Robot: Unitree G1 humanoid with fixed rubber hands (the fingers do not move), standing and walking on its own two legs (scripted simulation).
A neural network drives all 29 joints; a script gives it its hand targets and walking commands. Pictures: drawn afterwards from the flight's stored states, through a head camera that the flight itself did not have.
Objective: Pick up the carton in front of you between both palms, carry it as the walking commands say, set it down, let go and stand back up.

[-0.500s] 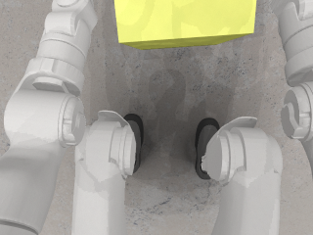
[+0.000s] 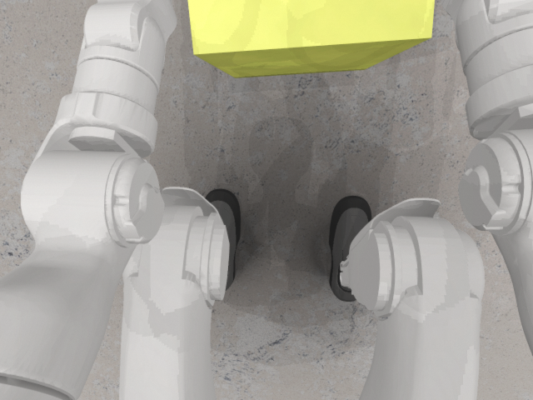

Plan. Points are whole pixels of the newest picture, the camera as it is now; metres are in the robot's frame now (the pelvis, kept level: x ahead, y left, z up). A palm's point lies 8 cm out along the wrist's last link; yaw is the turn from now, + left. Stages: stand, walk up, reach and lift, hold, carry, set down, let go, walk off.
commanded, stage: reach and lift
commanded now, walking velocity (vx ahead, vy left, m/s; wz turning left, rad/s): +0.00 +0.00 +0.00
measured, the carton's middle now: out of the picture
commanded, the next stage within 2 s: none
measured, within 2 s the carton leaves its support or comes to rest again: leaves its support in 0.10 s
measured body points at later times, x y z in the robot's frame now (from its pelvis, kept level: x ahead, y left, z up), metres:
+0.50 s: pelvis +0.00 +0.01 +0.08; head +0.28 -0.01 +0.43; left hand +0.53 +0.13 +0.01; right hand +0.53 -0.17 +0.01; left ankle +0.12 +0.13 -0.33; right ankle +0.11 -0.12 -0.33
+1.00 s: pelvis +0.02 +0.01 +0.19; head +0.24 -0.01 +0.59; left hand +0.50 +0.14 +0.15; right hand +0.49 -0.17 +0.14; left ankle +0.12 +0.14 -0.33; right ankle +0.11 -0.12 -0.33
